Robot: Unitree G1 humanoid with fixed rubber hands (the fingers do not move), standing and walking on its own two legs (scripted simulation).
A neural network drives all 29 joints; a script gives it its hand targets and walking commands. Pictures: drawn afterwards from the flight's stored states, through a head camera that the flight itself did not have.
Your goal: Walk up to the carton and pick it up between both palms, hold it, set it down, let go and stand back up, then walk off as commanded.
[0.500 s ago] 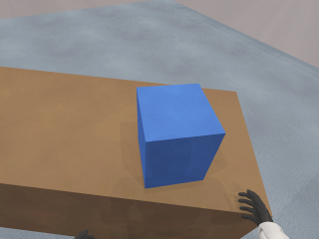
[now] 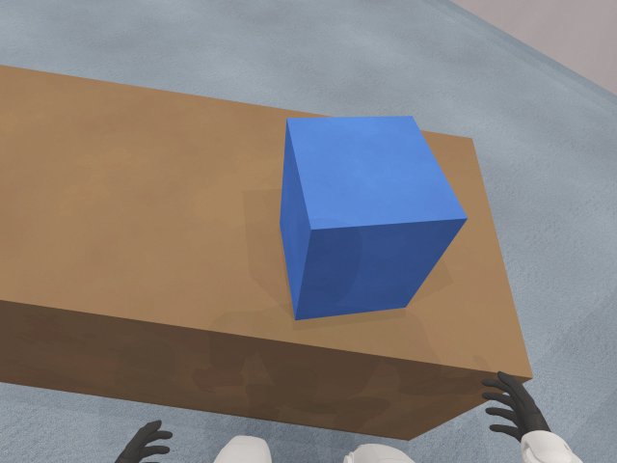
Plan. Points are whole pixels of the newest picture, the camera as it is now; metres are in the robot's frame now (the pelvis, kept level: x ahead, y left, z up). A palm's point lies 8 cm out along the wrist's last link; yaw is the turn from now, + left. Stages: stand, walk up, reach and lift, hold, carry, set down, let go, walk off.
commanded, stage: walk off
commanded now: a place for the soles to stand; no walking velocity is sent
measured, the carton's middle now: (351, 221) +0.46 +0.00 +0.00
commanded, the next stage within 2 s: none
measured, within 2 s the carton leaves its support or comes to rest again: neither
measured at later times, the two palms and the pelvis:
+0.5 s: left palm out of the picture -0.04 +0.29 -0.14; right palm out of the picture +0.03 -0.27 -0.12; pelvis -0.11 +0.00 -0.02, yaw -1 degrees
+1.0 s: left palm out of the picture -0.14 +0.29 -0.17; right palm out of the picture -0.14 -0.27 -0.14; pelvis -0.24 +0.01 -0.04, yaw -4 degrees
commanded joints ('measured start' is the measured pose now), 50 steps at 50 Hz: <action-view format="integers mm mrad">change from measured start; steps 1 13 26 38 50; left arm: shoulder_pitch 101 35 -88 -50 53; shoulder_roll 250 348 328 277 284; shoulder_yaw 134 157 169 165 181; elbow -44 -85 -86 -36 -43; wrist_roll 6 40 28 0 19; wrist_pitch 2 -49 -18 23 12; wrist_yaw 7 33 33 46 37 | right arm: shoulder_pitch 6 74 268 198 210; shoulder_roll -308 -263 -268 -331 -307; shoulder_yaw -123 -115 -122 -141 -126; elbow -161 -133 -56 -132 -152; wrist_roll -72 -50 -72 -70 -62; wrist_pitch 23 56 54 24 11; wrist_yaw -15 -55 -19 -47 -55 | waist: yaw -90 -63 -122 -161 -141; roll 336 -16 -44 209 136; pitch -68 -219 -130 -137 -268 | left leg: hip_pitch -160 -333 -23 133 107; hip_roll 195 -217 -72 138 212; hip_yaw -220 -136 -102 -543 -574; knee -233 628 137 -213 -110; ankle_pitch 437 -270 -151 461 419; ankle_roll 308 63 84 5 292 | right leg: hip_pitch -101 142 -53 -306 -212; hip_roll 73 -389 -311 140 73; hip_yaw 93 408 247 292 217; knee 298 -487 -338 344 344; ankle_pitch -81 796 660 -58 -99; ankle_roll -7 -216 -193 -40 -28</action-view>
